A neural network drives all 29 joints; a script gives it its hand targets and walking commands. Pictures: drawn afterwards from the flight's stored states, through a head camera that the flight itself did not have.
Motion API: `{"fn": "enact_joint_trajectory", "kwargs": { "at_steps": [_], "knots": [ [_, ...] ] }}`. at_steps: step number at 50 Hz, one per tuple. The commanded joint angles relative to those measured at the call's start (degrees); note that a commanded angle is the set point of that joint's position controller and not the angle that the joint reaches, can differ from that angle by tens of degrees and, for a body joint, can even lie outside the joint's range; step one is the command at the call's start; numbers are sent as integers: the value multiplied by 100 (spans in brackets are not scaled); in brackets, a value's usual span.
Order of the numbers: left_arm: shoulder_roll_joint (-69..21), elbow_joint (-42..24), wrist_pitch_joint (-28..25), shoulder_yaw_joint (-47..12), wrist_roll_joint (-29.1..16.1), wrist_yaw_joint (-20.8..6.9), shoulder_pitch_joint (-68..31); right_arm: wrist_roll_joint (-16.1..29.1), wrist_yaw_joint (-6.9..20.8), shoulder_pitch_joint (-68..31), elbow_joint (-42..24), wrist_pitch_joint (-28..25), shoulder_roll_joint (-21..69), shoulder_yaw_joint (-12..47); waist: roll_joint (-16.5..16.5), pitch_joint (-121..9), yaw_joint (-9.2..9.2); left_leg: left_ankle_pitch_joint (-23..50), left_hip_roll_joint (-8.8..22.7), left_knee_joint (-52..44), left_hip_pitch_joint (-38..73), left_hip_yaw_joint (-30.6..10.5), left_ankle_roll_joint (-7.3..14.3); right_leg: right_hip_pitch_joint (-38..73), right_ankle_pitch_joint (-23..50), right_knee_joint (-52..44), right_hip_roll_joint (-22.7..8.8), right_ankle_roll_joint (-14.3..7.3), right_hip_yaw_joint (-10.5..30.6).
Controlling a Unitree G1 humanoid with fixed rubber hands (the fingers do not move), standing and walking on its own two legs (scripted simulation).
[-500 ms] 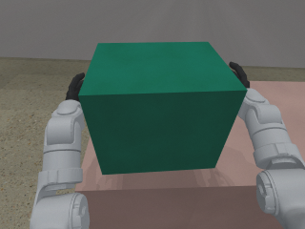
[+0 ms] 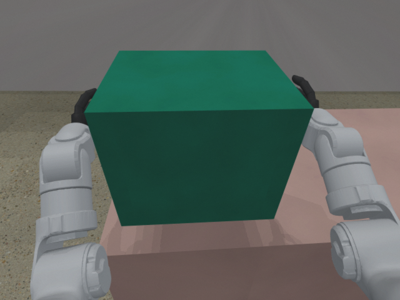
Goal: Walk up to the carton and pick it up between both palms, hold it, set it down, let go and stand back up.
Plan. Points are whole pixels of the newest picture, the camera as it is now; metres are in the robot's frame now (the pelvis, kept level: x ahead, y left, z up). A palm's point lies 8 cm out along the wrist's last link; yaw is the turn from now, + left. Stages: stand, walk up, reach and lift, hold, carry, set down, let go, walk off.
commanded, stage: reach and lift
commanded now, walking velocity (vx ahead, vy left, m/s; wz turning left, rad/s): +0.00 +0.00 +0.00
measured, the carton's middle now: (196, 134) +0.41 +0.01 +0.20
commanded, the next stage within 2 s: hold in 0.78 s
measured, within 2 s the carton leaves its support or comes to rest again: neither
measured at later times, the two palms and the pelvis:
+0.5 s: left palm (84, 114) +0.37 +0.21 +0.27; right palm (315, 96) +0.37 -0.20 +0.30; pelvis -0.01 +0.00 +0.00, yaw -1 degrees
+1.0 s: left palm (85, 110) +0.36 +0.20 +0.28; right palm (320, 92) +0.36 -0.21 +0.31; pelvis +0.00 +0.00 +0.00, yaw -1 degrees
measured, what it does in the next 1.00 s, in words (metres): stands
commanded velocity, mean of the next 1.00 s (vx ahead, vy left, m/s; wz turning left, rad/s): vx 0.00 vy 0.00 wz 0.00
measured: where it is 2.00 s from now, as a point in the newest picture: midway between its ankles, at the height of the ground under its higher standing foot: outside the picture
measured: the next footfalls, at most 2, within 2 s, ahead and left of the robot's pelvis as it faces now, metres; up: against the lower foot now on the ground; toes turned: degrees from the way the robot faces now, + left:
none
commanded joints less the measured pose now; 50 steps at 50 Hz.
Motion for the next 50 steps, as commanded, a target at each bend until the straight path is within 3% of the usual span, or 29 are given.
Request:
{"fn": "enact_joint_trajectory", "kwargs": {
  "at_steps": [1, 9, 19, 24, 38, 50],
  "knots": [
    [-2439, -913, -465, -2223, -1004, -854, -4617, 800, 996, -4728, -1828, -149, 2892, 1414, 208, -2040, -123, 1123, -311, -186, 440, 123, 13, 788, 1564, -34, 86, -57, 270],
    [-2498, -313, -445, -2100, -985, -858, -5092, 663, 1094, -5192, -1233, -53, 2864, 1181, 378, -1921, -38, 578, -242, -341, 154, 151, 47, 593, 719, -122, 107, -172, 289],
    [-2592, -123, -427, -2027, -1066, -747, -5448, 785, 1189, -5615, -850, -29, 2873, 1176, 355, -2111, 85, 573, -194, -341, 112, 144, 58, 574, 652, -136, 136, -181, 322],
    [-2562, -246, -389, -2038, -1113, -723, -5485, 901, 1164, -5589, -778, 21, 2875, 1214, 332, -2208, 40, 853, -201, -269, 244, 135, 29, 615, 931, -137, 132, -165, 333],
    [-2372, -857, -130, -2072, -1122, -775, -5286, 1256, 974, -5460, -1310, 286, 2699, 1354, 383, -2276, -93, 1632, -229, -85, 513, 111, -85, 828, 1814, -64, 152, -105, 362],
    [-2284, -1075, 105, -2017, -1042, -769, -5210, 1356, 965, -5435, -1518, 480, 2568, 1373, 371, -2231, -59, 1659, -212, -80, 506, 122, -142, 822, 1803, -64, 195, -126, 405]
  ]
}}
